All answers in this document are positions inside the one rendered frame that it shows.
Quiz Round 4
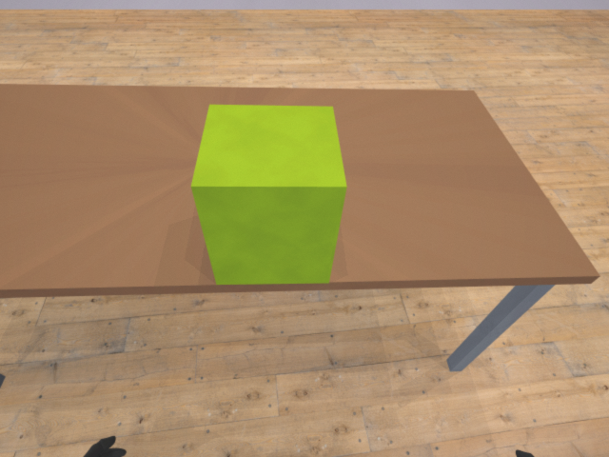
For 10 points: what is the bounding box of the carton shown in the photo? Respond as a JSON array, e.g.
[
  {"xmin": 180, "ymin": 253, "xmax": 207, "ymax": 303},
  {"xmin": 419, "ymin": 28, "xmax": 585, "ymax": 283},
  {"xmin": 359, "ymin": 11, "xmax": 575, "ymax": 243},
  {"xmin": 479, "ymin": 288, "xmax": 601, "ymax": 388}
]
[{"xmin": 191, "ymin": 105, "xmax": 347, "ymax": 285}]

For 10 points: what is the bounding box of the robot left hand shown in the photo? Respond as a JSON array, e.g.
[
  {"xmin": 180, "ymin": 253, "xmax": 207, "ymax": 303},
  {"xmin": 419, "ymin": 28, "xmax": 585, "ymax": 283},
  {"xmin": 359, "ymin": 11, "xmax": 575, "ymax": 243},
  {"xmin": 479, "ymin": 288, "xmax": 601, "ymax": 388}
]
[{"xmin": 84, "ymin": 436, "xmax": 127, "ymax": 457}]

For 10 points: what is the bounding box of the table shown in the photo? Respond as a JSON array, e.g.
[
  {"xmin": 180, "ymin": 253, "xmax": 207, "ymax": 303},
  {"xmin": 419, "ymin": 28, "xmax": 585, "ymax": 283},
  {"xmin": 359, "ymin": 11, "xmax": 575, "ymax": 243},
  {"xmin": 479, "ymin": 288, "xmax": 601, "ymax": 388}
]
[{"xmin": 0, "ymin": 84, "xmax": 600, "ymax": 387}]

